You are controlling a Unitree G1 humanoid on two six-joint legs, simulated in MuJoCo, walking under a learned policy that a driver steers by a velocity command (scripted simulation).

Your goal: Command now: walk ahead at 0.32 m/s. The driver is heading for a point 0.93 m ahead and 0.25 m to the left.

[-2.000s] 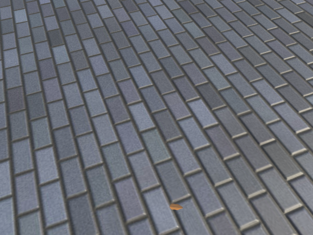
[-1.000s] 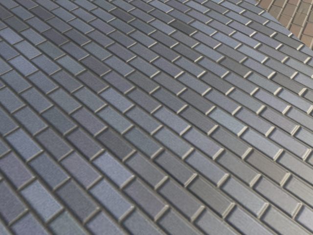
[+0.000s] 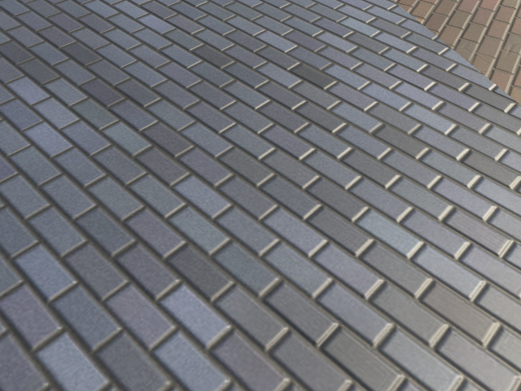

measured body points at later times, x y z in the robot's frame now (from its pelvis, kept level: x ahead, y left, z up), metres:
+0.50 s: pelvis +0.23 -0.04 -0.01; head +0.27 -0.04 +0.44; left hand +0.47 +0.19 -0.08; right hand +0.17 -0.30 -0.14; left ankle +0.01 +0.10 -0.68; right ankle +0.35 -0.13 -0.72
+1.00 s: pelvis +0.51 -0.01 +0.00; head +0.54 +0.01 +0.45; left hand +0.47 +0.27 -0.14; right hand +0.75 -0.20 -0.09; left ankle +0.64 +0.12 -0.72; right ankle +0.35 -0.13 -0.72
